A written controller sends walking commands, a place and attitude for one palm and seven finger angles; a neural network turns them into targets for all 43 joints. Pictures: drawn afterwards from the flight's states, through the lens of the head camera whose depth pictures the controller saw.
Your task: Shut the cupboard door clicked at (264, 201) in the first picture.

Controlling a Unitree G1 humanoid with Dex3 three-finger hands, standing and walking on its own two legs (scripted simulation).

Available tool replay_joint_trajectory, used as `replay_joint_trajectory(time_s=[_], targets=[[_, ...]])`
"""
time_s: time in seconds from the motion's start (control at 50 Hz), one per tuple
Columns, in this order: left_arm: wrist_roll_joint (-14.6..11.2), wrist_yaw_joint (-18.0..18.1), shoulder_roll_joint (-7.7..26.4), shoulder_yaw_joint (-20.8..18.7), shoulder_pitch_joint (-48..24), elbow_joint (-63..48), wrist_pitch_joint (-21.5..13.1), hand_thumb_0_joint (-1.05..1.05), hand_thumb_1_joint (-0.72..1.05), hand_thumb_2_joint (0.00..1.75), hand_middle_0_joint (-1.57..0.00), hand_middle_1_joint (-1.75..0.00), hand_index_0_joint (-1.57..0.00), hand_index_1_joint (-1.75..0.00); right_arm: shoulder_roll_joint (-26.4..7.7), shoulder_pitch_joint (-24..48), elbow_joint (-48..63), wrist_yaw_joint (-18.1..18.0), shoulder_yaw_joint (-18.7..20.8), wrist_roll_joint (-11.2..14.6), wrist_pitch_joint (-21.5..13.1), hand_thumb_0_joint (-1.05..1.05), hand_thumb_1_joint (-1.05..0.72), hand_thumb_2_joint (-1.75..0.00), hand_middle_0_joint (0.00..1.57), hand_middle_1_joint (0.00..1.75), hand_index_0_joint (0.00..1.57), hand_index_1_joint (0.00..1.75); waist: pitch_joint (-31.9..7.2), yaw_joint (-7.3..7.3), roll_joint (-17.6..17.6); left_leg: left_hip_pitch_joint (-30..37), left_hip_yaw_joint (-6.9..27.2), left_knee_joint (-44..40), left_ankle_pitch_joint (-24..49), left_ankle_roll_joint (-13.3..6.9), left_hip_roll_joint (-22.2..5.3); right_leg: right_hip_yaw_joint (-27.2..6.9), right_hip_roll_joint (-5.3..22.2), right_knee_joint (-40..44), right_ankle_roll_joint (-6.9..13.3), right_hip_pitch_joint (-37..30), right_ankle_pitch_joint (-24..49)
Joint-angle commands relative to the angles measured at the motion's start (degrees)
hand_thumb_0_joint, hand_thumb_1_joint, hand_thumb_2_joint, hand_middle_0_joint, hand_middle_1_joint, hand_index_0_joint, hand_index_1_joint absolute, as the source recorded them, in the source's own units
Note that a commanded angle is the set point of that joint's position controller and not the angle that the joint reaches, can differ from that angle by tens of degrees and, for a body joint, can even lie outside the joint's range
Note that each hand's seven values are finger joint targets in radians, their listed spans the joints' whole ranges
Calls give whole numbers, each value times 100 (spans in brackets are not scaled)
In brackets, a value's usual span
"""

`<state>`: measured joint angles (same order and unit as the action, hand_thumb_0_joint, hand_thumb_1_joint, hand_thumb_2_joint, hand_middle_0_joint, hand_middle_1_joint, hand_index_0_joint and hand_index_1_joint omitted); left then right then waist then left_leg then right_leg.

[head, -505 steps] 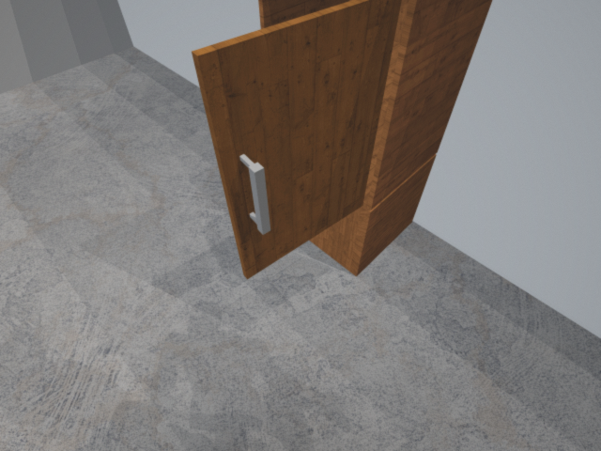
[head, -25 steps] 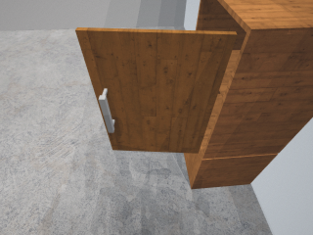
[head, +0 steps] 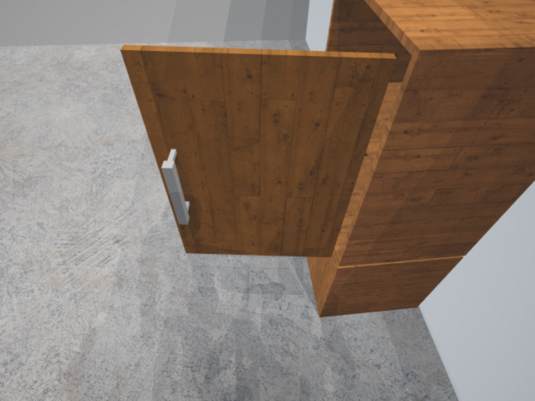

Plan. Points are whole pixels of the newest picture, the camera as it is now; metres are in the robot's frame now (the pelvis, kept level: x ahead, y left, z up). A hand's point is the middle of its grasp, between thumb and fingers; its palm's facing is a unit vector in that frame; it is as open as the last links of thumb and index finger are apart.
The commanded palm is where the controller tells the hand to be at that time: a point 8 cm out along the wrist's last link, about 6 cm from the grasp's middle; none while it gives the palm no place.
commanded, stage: look again from close up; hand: left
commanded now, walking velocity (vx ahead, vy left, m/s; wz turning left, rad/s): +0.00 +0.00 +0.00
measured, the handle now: (178, 188) +0.52 +0.22 -0.04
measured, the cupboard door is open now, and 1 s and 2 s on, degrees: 83 83 83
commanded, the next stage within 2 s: shuffle to correct the standing spot in 0.34 s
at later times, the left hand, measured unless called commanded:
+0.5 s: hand out of the picture +0.02 +0.16 -0.17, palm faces +0.00 -0.98 -0.20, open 7.3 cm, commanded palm none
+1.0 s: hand out of the picture +0.07 +0.18 -0.19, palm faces +0.04 -0.98 -0.19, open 7.4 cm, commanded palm none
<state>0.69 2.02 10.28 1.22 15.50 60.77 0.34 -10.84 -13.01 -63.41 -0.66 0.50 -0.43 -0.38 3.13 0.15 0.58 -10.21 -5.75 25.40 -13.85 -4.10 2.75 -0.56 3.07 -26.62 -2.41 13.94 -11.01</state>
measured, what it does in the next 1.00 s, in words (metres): shifts its weight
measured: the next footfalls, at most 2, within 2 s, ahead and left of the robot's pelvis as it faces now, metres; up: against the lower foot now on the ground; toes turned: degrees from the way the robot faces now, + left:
none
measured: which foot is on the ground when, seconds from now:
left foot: down 0.00-1.00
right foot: down 0.00-1.00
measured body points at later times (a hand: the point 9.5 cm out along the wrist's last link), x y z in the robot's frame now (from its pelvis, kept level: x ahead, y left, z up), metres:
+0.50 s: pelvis +0.01 -0.01 +0.00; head +0.02 -0.01 +0.45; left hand +0.02 +0.21 -0.16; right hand +0.02 -0.23 -0.16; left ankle +0.00 +0.07 -0.74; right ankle +0.04 -0.15 -0.74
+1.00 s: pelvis +0.08 +0.01 -0.01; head +0.10 +0.01 +0.44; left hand +0.07 +0.23 -0.17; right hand +0.04 -0.20 -0.17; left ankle +0.00 +0.07 -0.74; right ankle +0.07 -0.13 -0.74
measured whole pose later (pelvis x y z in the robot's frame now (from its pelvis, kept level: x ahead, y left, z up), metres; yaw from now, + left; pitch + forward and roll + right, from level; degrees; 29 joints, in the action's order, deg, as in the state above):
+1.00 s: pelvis +0.08 +0.01 -0.01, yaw +0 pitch -2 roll +0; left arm 0.2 3.0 8.3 -0.9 16.4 61.9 0.9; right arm -6.9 -19.1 -64.8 -3.1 -0.6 -0.2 -1.5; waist 4.8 0.0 0.9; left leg -4.0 -5.9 27.8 -21.7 -4.3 3.4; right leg 2.1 3.2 -32.5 -0.3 12.2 -15.9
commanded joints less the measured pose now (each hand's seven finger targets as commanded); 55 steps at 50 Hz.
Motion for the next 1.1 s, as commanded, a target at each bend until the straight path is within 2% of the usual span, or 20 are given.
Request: replay_joint_trajectory(time_s=[0.0, 0.12, 0.42, 0.46, 0.54, 0.58, 0.7, 0.76, 0.78, 0.8, 0.82, 0.84, 0.86, 0.88, 0.92, 0.94, 0.98, 1.02, 1.04, 1.08], targets=[[25, 59, 625, -141, 247, -195, -111, 0, 90, 90, -20, -30, -20, -30, -612, -74, 162, -17, 135, -3, -106, 0, -90, -90, 20, 30, 20, 30, 18, -11, -62, -262, 947, -876, -84, 183, -883, -299, 341, 388, 297, -57, 185], [13, 70, 567, -142, 268, -109, -136, 0, 90, 90, -20, -30, -20, -30, -541, -162, 26, -29, 120, 4, -128, 0, -90, -90, 20, 30, 20, 30, -127, -13, -16, -65, 867, -773, 386, 198, -870, -329, 374, 408, 299, -156, 448], [15, 76, 472, -142, 313, -10, -145, 0, 90, 90, -20, -30, -20, -30, -419, -249, -133, -40, 100, 12, -104, 0, -90, -90, 20, 30, 20, 30, 64, 3, -9, -33, 812, -872, 225, 240, -879, -378, 353, 562, 298, -79, 325], [17, 62, 432, -142, 375, 50, -159, 0, 90, 90, -20, -30, -20, -30, -408, -327, -200, -33, 85, -4, -89, 0, -90, -90, 20, 30, 20, 30, -24, 8, 11, 24, 806, -894, -266, 238, -836, -385, 338, 621, 323, -120, -100], [75, 15, 462, -218, 458, -5, -101, 0, 90, 90, -20, -30, -20, -30, -429, -419, -142, -2, 119, -39, -2, 0, -90, -90, 20, 30, 20, 30, 442, -28, 40, -428, 847, -891, -1555, 177, -799, -467, 281, 624, 405, 231, -1442], [81, -5, 472, -262, 553, -45, -97, 0, 90, 90, -20, -30, -20, -30, -414, -469, -90, -1, 126, -49, 12, 0, -90, -90, 20, 30, 20, 30, 550, -46, 55, -511, 818, -748, -1616, 142, -753, -576, 307, 672, 479, 340, -1702], [36, -9, 572, -402, 839, -66, -143, 0, 90, 90, -20, -30, -20, -30, -236, -698, 36, -21, 85, -39, -76, 0, -90, -90, 20, 30, 20, 30, 326, -64, 541, -653, 337, 211, -735, 207, -429, -1170, 744, 740, 844, -69, -1419], [25, -2, 562, -454, 876, -79, -147, 0, 90, 90, -20, -30, -20, -30, -222, -873, 50, -51, 72, -25, -149, 0, -90, -90, 20, 30, 20, 30, 129, -25, 410, -436, 333, 271, -171, 203, -463, -976, 748, 315, 890, -233, -440], [37, 1, 450, -432, 796, -118, -124, 0, 90, 90, -20, -30, -20, -30, -251, -1005, 15, -70, 80, -18, -167, 0, -90, -90, 20, 30, 20, 30, 161, 47, 80, -64, 478, 43, 360, 150, -628, -644, 534, -12, 797, 15, -73], [52, 20, 276, -375, 621, -173, -100, 0, 90, 90, -20, -30, -20, -30, -352, -1233, -83, -102, 72, -25, -194, 0, -90, -90, 20, 30, 20, 30, 130, 148, -426, 416, 832, -169, 1604, 73, -978, -134, 180, -618, 598, 334, 239], [59, 53, 85, -305, 527, -195, -91, 0, 90, 90, -20, -30, -20, -30, -476, -1454, -174, -153, 83, -31, -201, 0, -90, -90, 20, 30, 20, 30, 51, 175, -981, 893, 1222, -325, 3401, -51, -1420, 333, -73, -1139, 372, 627, -116], [36, 103, 34, -246, 398, -236, -85, 0, 90, 90, -20, -30, -20, -30, -434, -1558, -245, -200, 47, -34, -188, 0, -90, -90, 20, 30, 20, 30, 144, 182, -1108, 1207, 1372, -307, 5140, -188, -1685, 384, -87, -1322, 249, 965, -1166], [12, 131, 94, -248, 267, -246, -62, 0, 90, 90, -20, -30, -20, -30, -434, -1579, -261, -233, 19, -48, -165, 0, -90, -90, 20, 30, 20, 30, 196, 195, -890, 1215, 1334, -217, 5968, -233, -1747, 298, -17, -1387, 244, 947, -1521], [-2, 141, 133, -261, 279, -230, -44, 0, 90, 90, -20, -30, -20, -30, -423, -1459, -223, -254, 20, -43, -153, 0, -90, -90, 20, 30, 20, 30, 273, 107, -751, 1137, 1238, -153, 6328, -213, -1720, 262, 53, -1151, 248, 819, -1402], [-24, 144, 182, -294, 569, -120, -43, 0, 90, 90, -20, -30, -20, -30, -462, -1096, -109, -293, 52, 6, -142, 0, -90, -90, 20, 30, 20, 30, 117, -90, -558, 1007, 947, 41, 6171, 80, -1414, 261, 63, -288, 292, 129, -223], [-46, 152, 223, -315, 740, -43, -47, 0, 90, 90, -20, -30, -20, -30, -432, -992, -47, -309, 78, 40, -140, 0, -90, -90, 20, 30, 20, 30, -24, -136, -441, 773, 867, 108, 5829, 241, -1224, 102, 104, -205, 369, -334, 937], [-58, 157, 330, -339, 732, -65, -43, 0, 90, 90, -20, -30, -20, -30, -316, -900, 42, -316, 148, 44, -100, 0, -90, -90, 20, 30, 20, 30, 14, -89, -272, 462, 759, -1, 4571, 406, -1032, -79, 398, -365, 469, -556, 2448], [-40, 172, 369, -396, 587, -164, -22, 0, 90, 90, -20, -30, -20, -30, -305, -961, 47, -321, 222, 12, -31, 0, -90, -90, 20, 30, 20, 30, -109, -27, 48, 505, 719, 114, 4285, 368, -1026, -78, 430, -642, 490, -499, 2868], [-33, 174, 360, -423, 503, -243, -6, 0, 90, 90, -20, -30, -20, -30, -319, -981, 53, -320, 260, 2, -8, 0, -90, -90, 20, 30, 20, 30, -211, -6, 27, 601, 718, 121, 4272, 338, -1071, -65, 394, -751, 499, -401, 2694], [-11, 160, 319, -436, 279, -431, 31, 0, 90, 90, -20, -30, -20, -30, -322, -890, 97, -304, 304, -19, 8, 0, -90, -90, 20, 30, 20, 30, -228, 31, -195, 793, 824, 37, 4442, 141, -1270, 19, 237, -905, 422, -18, 1567]])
